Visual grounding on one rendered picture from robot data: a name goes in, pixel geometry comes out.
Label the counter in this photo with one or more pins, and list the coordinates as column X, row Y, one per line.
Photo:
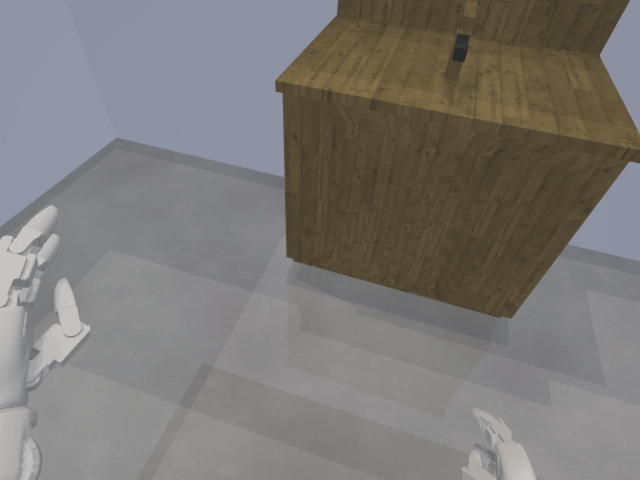
column 461, row 182

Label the robot left hand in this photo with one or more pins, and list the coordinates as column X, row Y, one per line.
column 23, row 261

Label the robot left forearm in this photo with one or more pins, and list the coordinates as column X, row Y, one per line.
column 20, row 455

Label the tap lever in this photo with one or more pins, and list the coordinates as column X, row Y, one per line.
column 461, row 48

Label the robot right hand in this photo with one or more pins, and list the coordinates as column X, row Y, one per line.
column 509, row 462

